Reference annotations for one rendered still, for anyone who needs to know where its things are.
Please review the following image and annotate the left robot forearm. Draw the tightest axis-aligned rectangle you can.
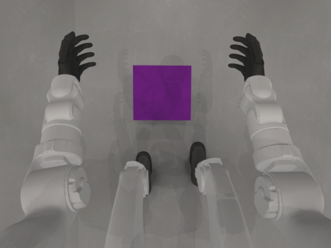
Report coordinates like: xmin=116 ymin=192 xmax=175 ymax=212
xmin=21 ymin=74 xmax=85 ymax=212

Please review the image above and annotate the right robot thigh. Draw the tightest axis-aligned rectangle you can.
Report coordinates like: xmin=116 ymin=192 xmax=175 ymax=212
xmin=198 ymin=163 xmax=253 ymax=248

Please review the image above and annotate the carton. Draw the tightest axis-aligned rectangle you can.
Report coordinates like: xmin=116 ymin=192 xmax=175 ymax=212
xmin=133 ymin=65 xmax=191 ymax=120

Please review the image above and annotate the left robot foot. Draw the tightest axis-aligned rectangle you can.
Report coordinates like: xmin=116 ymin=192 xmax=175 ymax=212
xmin=136 ymin=151 xmax=152 ymax=193

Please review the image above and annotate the robot left upper arm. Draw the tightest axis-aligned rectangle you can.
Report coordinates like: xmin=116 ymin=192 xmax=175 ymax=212
xmin=0 ymin=164 xmax=91 ymax=248

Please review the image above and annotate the robot left hand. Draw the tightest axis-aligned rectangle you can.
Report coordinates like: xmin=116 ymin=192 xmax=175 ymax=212
xmin=58 ymin=32 xmax=96 ymax=82

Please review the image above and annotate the robot right hand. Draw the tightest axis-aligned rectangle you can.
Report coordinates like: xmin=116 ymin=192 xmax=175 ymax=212
xmin=228 ymin=33 xmax=265 ymax=81

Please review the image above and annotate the right robot forearm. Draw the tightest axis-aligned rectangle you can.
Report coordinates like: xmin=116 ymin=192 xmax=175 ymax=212
xmin=240 ymin=75 xmax=324 ymax=209

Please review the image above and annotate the robot right upper arm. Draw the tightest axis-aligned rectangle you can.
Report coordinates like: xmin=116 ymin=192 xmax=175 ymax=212
xmin=254 ymin=172 xmax=331 ymax=248

